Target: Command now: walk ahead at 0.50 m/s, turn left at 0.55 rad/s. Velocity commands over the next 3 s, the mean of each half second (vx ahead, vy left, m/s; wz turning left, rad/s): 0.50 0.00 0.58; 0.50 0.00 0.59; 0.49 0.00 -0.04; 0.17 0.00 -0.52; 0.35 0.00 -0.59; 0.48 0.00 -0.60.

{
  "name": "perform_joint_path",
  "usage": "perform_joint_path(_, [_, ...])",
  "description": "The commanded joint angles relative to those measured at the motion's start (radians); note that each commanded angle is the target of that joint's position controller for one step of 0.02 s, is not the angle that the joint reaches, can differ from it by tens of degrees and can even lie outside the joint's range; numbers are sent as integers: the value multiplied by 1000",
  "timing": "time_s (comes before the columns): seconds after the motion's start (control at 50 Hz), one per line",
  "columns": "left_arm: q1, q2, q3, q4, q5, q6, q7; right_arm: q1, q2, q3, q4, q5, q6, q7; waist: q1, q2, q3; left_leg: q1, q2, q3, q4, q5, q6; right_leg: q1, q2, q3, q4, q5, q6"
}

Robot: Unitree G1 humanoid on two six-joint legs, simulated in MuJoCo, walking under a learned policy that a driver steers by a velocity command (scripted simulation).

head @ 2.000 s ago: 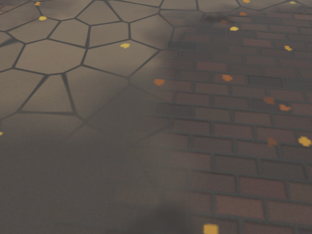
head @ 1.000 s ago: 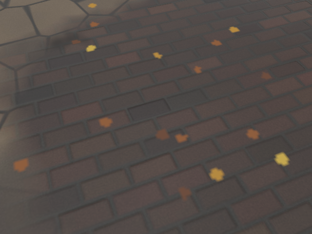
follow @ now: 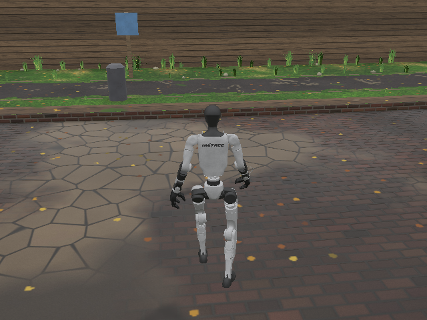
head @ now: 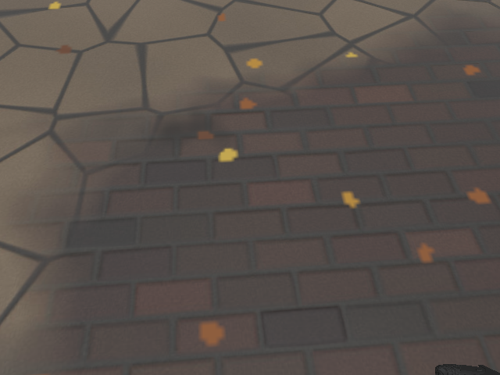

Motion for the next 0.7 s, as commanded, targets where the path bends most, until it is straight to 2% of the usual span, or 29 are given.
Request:
perform_joint_path(0.02, [40,23,-17,-140,35,-44,-9,329,-340,-105,15,6,-5,-27,-81,250,-326,883,291,-758,-194,-178,306,-726,105,181,820,-91,-7])
perform_joint_path(0.04, [-76,106,-5,-153,-4,-85,-26,363,-254,-79,-5,-3,-16,-22,-160,129,-387,915,320,-855,-299,-226,301,-831,87,373,896,-100,-29])
perform_joint_path(0.06, [-155,135,3,-182,-33,-104,-32,324,-208,-66,-1,-8,-28,-21,-160,90,-254,820,294,-706,-310,-141,256,-895,43,368,864,-3,-52])
perform_joint_path(0.08, [-161,125,1,-177,-19,-113,-26,259,-181,-58,-10,-2,-35,-22,-113,6,-176,672,248,-584,-308,-37,220,-853,-2,366,775,82,-60])
perform_joint_path(0.1, [-161,131,8,-168,8,-111,-18,195,-151,-49,-24,-5,-36,-25,-74,-12,-126,540,212,-499,-320,66,198,-787,-28,361,691,128,-51])
perform_joint_path(0.12, [-141,137,15,-165,15,-98,-19,165,-130,-39,-41,-15,-38,-29,-42,1,-114,460,188,-457,-342,133,191,-722,-46,368,654,160,-42])
perform_joint_path(0.18, [-142,104,11,-180,28,-66,-17,174,-155,-44,-44,-10,-43,-44,-19,7,-88,344,158,-386,-379,246,195,-681,-40,343,523,218,5])
perform_joint_path(0.22, [-220,83,2,-209,32,-60,-15,204,-181,-51,-37,-8,-41,-59,-40,16,-59,302,126,-339,-384,255,173,-690,-19,330,377,335,28])
perform_joint_path(0.28, [-327,56,-13,-239,26,-66,-25,243,-185,-53,-28,-2,-30,-68,-84,54,-46,257,71,-297,-363,161,119,-611,34,320,140,534,31])
perform_joint_path(0.32, [-379,64,-13,-260,14,-71,-34,278,-188,-55,-16,0,-26,-68,-108,68,-42,258,82,-330,-352,94,104,-568,60,322,62,592,27])
perform_joint_path(0.36, [-402,87,-7,-276,8,-77,-42,303,-179,-53,-5,5,-21,-69,-113,75,-40,314,105,-387,-305,50,97,-566,67,347,9,568,13])
perform_joint_path(0.42, [-363,125,7,-274,6,-93,-51,299,-178,-55,-7,2,-13,-77,-80,107,-49,392,139,-474,-211,63,79,-516,71,362,-34,450,-24])
perform_joint_path(0.44, [-298,135,15,-257,7,-98,-48,281,-169,-53,-14,0,-10,-78,-42,118,-68,389,123,-478,-161,105,64,-431,79,345,-67,438,-45])
perform_joint_path(0.46, [-193,164,30,-234,18,-103,-43,269,-138,-41,-26,-3,-11,-75,10,104,-139,354,71,-444,-37,158,33,-259,50,354,-77,445,-80])
perform_joint_path(0.48, [-35,219,44,-220,32,-103,-34,272,-85,-20,-48,-20,-14,-71,71,0,-285,222,5,-360,241,9,-6,11,-117,514,-52,397,-140])
perform_joint_path(0.5, [45,289,60,-184,40,-89,-38,431,-29,-3,-73,12,-23,-70,-1,-352,-399,-141,-125,-246,560,-484,-75,317,-342,994,-146,194,-315])
perform_joint_path(0.52, [23,193,41,-199,13,-84,-42,424,-138,-18,-44,24,-24,-74,22,-260,-339,-268,-37,-267,695,-466,-88,285,-354,1084,-198,-47,-305])
perform_joint_path(0.54, [-24,128,23,-213,11,-77,-36,305,-195,-34,-56,16,-18,-73,52,-158,-206,-298,-2,-245,722,-367,-94,158,-305,912,-215,-37,-256])
perform_joint_path(0.56, [-76,114,14,-217,21,-68,-34,246,-189,-36,-69,3,-13,-74,36,-91,-131,-264,33,-212,702,-294,-98,28,-262,777,-230,90,-226])
perform_joint_path(0.58, [-105,95,7,-208,26,-63,-33,209,-176,-38,-84,-8,-13,-71,19,-85,-75,-242,60,-208,657,-249,-99,-70,-225,684,-251,199,-219])
perform_joint_path(0.6, [-116,82,1,-202,32,-65,-31,214,-156,-38,-88,-2,-9,-64,-5,-106,-57,-197,85,-204,626,-222,-95,-132,-194,604,-275,267,-206])
perform_joint_path(0.64, [-113,83,3,-186,24,-72,-31,224,-112,-31,-96,8,1,-58,-19,-127,-48,-172,103,-178,577,-206,-97,-176,-177,509,-319,336,-213])
perform_joint_path(0.7, [-100,127,18,-162,20,-78,-29,173,-90,-23,-127,1,10,-55,-19,-95,-31,-222,120,-172,477,-128,-114,-170,-198,417,-358,447,-239])
Next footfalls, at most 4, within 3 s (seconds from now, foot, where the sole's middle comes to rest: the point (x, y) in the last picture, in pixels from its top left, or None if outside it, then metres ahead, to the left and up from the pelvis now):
0.48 right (295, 366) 0.47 -0.07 -0.75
1.00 left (158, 314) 0.60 0.30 -0.75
1.54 right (176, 198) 0.99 0.30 -0.75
2.00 left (104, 201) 0.97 0.53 -0.75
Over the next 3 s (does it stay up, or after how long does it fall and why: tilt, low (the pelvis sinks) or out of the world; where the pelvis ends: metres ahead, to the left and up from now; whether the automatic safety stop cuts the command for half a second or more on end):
stays up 1.32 0.31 0.01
